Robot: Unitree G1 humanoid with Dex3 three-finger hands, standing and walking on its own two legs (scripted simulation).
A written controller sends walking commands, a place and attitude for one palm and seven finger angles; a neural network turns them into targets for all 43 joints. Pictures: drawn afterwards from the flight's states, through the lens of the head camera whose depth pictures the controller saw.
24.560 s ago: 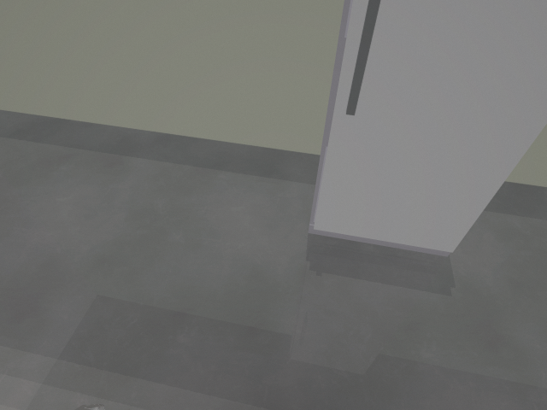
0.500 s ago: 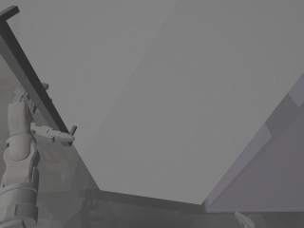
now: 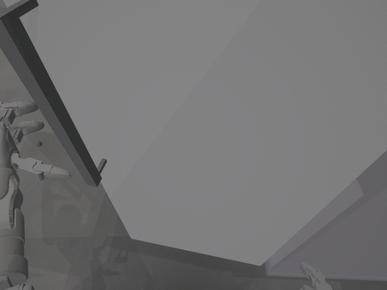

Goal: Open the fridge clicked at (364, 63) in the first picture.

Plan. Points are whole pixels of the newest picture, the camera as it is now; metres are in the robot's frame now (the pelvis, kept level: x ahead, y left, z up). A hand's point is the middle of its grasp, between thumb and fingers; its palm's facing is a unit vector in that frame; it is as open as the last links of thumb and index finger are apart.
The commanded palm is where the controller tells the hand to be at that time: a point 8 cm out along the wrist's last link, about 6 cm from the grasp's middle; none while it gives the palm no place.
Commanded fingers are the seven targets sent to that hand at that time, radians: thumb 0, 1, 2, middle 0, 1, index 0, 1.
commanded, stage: slip the hand off the handle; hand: left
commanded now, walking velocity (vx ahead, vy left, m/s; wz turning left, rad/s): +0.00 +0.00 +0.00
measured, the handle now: (70, 117) +0.37 +0.27 +0.17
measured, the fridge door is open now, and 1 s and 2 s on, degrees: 81 81 81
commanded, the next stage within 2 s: draw the hand back to the body in 0.78 s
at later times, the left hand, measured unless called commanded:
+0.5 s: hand (15, 167) +0.28 +0.35 +0.12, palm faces +0.42 -0.87 -0.25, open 14.7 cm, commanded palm +0.24 +0.39 +0.13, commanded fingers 0.00 -0.55 0.20 -0.25 -1.15 -0.25 -1.15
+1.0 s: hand out of the picture +0.22 +0.35 +0.12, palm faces +0.35 -0.92 -0.17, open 14.7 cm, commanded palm +0.18 +0.38 +0.14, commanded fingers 0.00 -0.55 0.20 -0.25 -1.15 -0.25 -1.15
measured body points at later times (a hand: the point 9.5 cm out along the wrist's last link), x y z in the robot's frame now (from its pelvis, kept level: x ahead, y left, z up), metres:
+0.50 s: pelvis -0.01 +0.00 +0.00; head +0.02 +0.01 +0.45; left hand +0.26 +0.40 +0.13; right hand +0.13 -0.25 -0.10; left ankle +0.01 +0.10 -0.71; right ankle -0.01 -0.13 -0.71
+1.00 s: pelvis -0.01 +0.00 +0.00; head +0.01 +0.00 +0.45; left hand +0.20 +0.40 +0.13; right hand +0.18 -0.24 -0.08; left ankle +0.01 +0.10 -0.71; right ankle -0.01 -0.13 -0.71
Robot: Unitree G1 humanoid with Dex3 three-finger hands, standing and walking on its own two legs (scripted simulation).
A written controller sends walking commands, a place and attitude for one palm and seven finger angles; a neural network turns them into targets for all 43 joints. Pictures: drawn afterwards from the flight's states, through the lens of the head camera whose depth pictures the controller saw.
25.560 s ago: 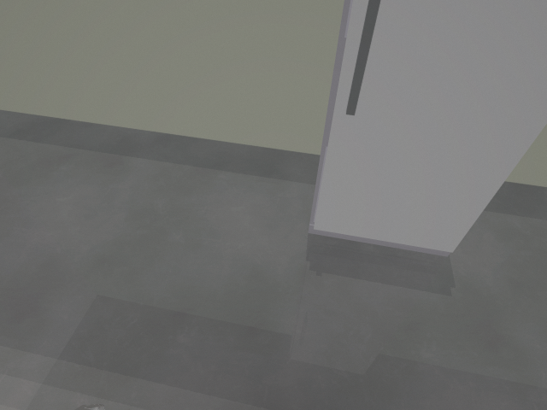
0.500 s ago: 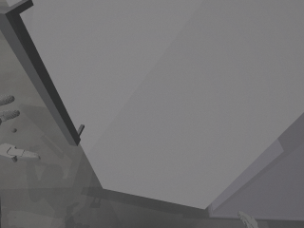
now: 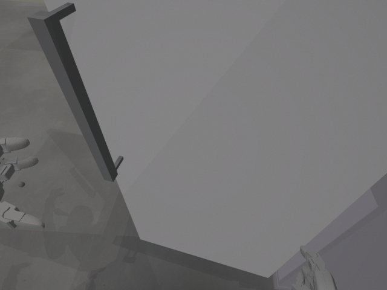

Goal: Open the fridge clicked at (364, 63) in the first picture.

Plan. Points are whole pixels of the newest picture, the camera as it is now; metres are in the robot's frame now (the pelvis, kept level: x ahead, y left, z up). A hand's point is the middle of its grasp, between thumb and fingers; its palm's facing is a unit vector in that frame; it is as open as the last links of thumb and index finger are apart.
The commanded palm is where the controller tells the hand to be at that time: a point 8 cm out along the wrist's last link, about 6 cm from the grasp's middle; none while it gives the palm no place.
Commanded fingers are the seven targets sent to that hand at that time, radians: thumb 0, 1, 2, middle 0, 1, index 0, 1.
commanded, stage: draw the hand back to the body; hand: left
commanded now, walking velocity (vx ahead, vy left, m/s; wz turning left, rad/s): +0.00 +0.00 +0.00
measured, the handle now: (94, 113) +0.38 +0.26 +0.17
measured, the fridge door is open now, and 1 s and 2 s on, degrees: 81 81 81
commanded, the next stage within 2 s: step back with the hand held close in 1.48 s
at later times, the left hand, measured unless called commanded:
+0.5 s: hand (22, 191) +0.22 +0.31 +0.14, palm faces +0.24 -0.92 -0.31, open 14.3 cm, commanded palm +0.17 +0.34 +0.16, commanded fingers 0.00 -0.15 0.39 -0.24 -0.92 -0.24 -0.92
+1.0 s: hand (38, 179) +0.22 +0.27 +0.17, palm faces +0.46 -0.78 -0.42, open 9.8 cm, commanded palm +0.17 +0.30 +0.19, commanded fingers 0.00 0.75 0.83 -0.20 -0.38 -0.20 -0.38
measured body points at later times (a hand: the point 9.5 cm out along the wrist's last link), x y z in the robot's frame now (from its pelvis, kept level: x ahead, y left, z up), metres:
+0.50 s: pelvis -0.01 +0.01 +0.01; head -0.02 +0.02 +0.46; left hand +0.20 +0.36 +0.16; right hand +0.18 -0.23 -0.05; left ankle +0.02 +0.10 -0.71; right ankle -0.01 -0.13 -0.71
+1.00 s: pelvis +0.02 +0.00 +0.02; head +0.00 -0.01 +0.47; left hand +0.19 +0.31 +0.20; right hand +0.19 -0.23 -0.06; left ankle +0.02 +0.10 -0.71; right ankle -0.01 -0.13 -0.71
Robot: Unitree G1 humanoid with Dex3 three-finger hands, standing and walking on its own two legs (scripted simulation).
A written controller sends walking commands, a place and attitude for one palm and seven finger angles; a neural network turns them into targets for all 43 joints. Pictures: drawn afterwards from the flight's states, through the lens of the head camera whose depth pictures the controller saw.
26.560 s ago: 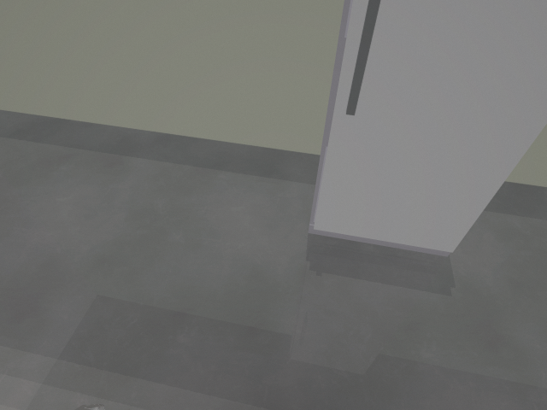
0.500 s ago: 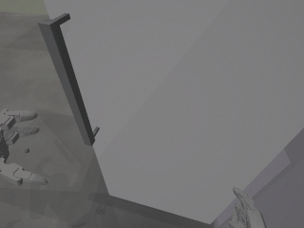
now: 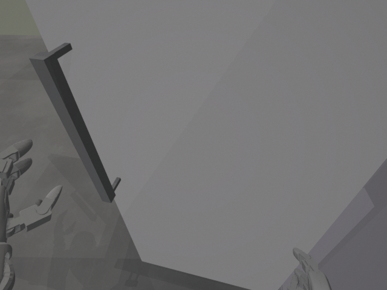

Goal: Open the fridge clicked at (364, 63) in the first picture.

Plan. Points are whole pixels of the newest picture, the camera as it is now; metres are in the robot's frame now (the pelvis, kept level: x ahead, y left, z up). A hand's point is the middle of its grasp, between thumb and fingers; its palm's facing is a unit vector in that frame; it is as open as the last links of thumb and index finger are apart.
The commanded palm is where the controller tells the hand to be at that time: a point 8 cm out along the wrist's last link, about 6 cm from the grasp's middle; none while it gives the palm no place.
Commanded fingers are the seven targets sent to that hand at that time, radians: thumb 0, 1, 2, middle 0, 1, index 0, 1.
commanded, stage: draw the hand back to the body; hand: left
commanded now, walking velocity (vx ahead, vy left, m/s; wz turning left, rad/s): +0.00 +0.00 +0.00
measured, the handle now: (91, 138) +0.36 +0.27 +0.15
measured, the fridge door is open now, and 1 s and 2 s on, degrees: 81 81 81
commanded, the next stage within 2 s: step back with the hand held close in 0.48 s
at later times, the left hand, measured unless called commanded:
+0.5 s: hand (47, 206) +0.19 +0.26 +0.16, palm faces +0.49 -0.77 -0.41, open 7.4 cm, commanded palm +0.14 +0.29 +0.18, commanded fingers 0.00 0.90 0.90 -0.20 -0.30 -0.20 -0.30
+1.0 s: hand (22, 222) +0.16 +0.29 +0.15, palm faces +0.39 -0.76 -0.52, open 7.4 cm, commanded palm +0.10 +0.31 +0.18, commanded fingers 0.00 0.90 0.90 -0.20 -0.30 -0.20 -0.30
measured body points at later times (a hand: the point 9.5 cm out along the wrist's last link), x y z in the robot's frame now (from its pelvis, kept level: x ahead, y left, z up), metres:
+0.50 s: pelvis +0.00 -0.02 +0.00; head -0.02 -0.03 +0.45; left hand +0.16 +0.30 +0.18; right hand +0.19 -0.23 -0.08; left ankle +0.00 +0.10 -0.73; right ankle -0.02 -0.13 -0.73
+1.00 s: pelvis -0.04 +0.02 +0.00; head -0.01 +0.02 +0.45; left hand +0.13 +0.32 +0.18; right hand +0.13 -0.22 -0.08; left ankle +0.00 +0.10 -0.73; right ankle -0.02 -0.13 -0.73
